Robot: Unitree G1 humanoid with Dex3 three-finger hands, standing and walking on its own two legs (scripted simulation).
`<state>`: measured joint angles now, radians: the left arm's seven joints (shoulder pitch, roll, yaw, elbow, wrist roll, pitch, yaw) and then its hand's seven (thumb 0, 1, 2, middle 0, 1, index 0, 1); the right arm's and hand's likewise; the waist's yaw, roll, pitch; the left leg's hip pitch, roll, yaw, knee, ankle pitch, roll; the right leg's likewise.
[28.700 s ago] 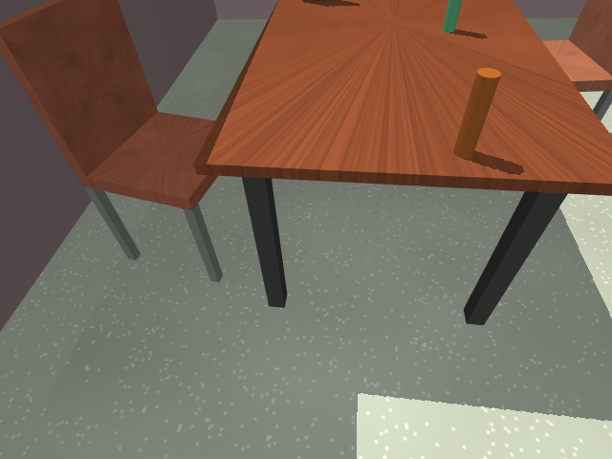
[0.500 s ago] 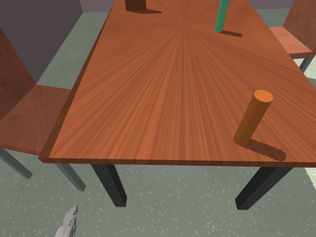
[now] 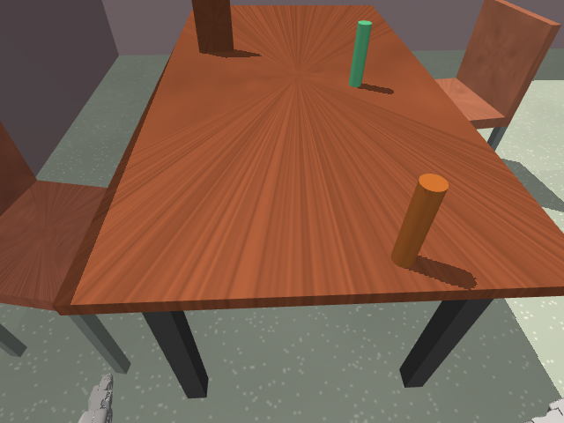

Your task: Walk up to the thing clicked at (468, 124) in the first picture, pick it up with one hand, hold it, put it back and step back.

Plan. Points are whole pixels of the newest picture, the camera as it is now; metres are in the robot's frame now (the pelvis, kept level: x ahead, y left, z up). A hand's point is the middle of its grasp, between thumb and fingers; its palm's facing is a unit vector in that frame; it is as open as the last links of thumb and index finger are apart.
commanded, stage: sink last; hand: right
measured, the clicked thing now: (416, 224) +0.42 -0.21 +0.06
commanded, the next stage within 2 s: home in 0.38 s
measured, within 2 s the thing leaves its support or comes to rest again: neither
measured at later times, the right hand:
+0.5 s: hand (557, 360) +0.17 -0.26 +0.12, palm faces +0.38 +0.81 -0.44, open 17.6 cm
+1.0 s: hand out of the picture +0.15 -0.20 -0.06, palm faces +0.12 +0.96 -0.24, open 17.5 cm
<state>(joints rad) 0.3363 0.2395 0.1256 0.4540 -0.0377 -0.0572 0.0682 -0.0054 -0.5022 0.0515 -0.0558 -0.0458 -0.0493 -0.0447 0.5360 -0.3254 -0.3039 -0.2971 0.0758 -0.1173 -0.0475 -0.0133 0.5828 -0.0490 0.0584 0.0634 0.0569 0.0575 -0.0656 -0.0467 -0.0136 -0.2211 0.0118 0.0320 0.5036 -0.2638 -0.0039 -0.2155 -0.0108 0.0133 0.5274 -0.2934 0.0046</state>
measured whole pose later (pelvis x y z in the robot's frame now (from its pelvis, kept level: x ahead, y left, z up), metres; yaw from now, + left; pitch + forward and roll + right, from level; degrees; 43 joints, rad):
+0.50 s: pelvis -0.02 +0.01 +0.00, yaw +0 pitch -3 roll +0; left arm 0.27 0.22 0.13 0.58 -0.01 -0.10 0.06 -0.01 -0.51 0.06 -0.06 -0.05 -0.05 -0.05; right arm 0.44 -0.35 -0.34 -0.17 0.04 -0.26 -0.03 -0.01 0.58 -0.05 0.05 0.07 0.06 0.06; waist -0.06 -0.03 0.04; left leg -0.19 0.02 0.04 0.47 -0.23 0.01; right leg -0.17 -0.01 0.02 0.45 -0.23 0.01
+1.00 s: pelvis -0.01 +0.00 +0.01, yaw +0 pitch -1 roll +0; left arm 0.19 0.19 0.02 0.64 -0.02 -0.11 0.07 0.01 0.58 0.72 -0.18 -0.25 -0.17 -0.25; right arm 0.40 -0.20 -0.06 0.31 0.01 -0.15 -0.03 -0.01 0.55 -0.06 0.06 0.06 0.05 0.05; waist -0.01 0.00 0.07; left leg -0.20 0.02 0.03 0.44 -0.22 -0.01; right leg -0.19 0.00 0.01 0.44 -0.23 0.00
